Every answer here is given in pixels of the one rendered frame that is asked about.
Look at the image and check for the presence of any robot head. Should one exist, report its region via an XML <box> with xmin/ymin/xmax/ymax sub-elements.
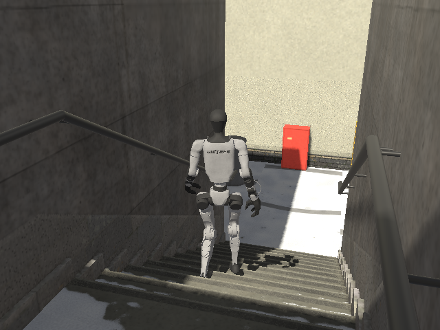
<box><xmin>207</xmin><ymin>109</ymin><xmax>231</xmax><ymax>143</ymax></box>

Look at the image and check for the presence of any right robot upper arm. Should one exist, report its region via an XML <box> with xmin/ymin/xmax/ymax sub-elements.
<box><xmin>233</xmin><ymin>139</ymin><xmax>250</xmax><ymax>178</ymax></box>

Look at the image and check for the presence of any robot left hand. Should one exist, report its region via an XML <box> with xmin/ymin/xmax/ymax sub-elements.
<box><xmin>185</xmin><ymin>183</ymin><xmax>201</xmax><ymax>194</ymax></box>

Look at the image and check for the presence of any robot right hand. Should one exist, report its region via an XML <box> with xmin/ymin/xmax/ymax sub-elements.
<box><xmin>245</xmin><ymin>198</ymin><xmax>261</xmax><ymax>217</ymax></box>

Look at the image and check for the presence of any left robot shin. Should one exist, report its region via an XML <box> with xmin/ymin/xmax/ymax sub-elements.
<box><xmin>200</xmin><ymin>228</ymin><xmax>215</xmax><ymax>278</ymax></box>

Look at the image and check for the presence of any left robot upper arm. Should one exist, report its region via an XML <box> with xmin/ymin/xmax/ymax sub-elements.
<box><xmin>188</xmin><ymin>139</ymin><xmax>205</xmax><ymax>177</ymax></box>

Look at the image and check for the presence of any robot right forearm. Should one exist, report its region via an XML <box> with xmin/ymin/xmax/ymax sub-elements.
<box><xmin>243</xmin><ymin>168</ymin><xmax>259</xmax><ymax>201</ymax></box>

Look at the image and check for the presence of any robot left forearm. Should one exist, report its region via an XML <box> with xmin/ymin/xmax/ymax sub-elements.
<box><xmin>185</xmin><ymin>167</ymin><xmax>195</xmax><ymax>187</ymax></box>

